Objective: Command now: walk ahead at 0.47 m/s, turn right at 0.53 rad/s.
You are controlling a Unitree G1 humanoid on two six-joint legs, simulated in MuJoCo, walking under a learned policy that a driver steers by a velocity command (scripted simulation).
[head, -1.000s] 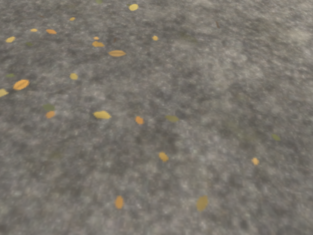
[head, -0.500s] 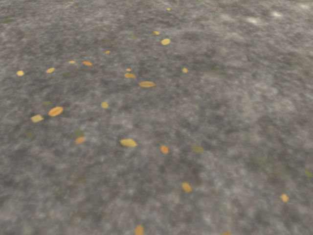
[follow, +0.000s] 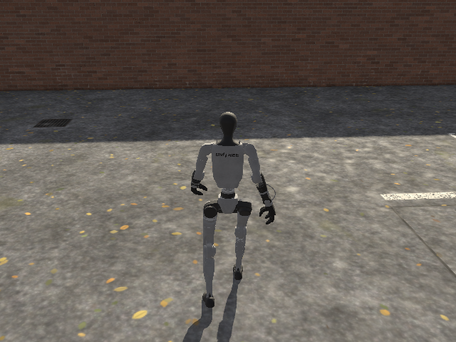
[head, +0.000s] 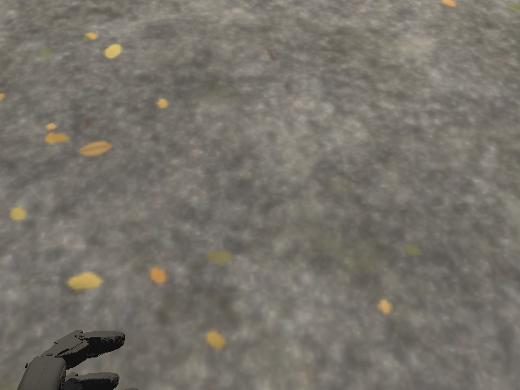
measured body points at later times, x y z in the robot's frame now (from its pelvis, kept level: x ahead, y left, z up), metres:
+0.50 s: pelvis +0.30 +0.00 +0.02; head +0.33 -0.02 +0.47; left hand +0.38 +0.28 -0.10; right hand +0.48 -0.28 -0.05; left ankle +0.44 +0.08 -0.71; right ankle +0.13 -0.07 -0.70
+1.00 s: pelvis +0.56 -0.10 +0.02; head +0.58 -0.11 +0.47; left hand +0.82 +0.11 -0.03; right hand +0.52 -0.38 -0.10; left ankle +0.44 +0.07 -0.67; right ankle +0.63 -0.22 -0.71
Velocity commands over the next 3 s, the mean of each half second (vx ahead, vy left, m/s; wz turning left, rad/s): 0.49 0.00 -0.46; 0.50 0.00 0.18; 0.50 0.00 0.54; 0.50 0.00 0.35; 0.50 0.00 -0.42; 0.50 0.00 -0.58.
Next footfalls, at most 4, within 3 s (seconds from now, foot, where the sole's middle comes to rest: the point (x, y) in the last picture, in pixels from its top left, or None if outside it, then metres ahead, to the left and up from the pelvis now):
0.48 left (230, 369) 0.48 0.07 -0.74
0.96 right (337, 291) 0.67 -0.22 -0.74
1.46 left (233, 214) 0.93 0.05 -0.74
1.98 right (260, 132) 1.27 -0.05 -0.74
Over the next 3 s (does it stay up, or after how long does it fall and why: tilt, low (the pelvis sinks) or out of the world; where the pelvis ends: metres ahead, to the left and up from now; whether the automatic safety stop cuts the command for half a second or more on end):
stays up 1.62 0.04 0.01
